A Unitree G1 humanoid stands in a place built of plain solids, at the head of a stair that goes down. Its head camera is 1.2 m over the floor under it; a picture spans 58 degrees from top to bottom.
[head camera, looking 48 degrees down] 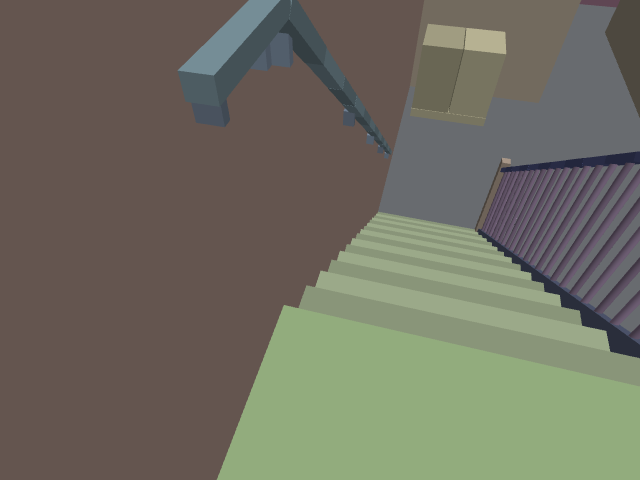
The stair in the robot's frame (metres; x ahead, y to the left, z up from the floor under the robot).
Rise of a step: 0.18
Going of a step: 0.22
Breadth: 1.20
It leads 15 degrees to the right of straight ahead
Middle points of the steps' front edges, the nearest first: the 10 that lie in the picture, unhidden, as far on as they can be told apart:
0.64 -0.46 0.00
0.84 -0.53 -0.18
1.06 -0.58 -0.35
1.26 -0.64 -0.53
1.47 -0.69 -0.70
1.69 -0.75 -0.88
1.89 -0.81 -1.06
2.10 -0.86 -1.23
2.31 -0.92 -1.41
2.52 -0.98 -1.58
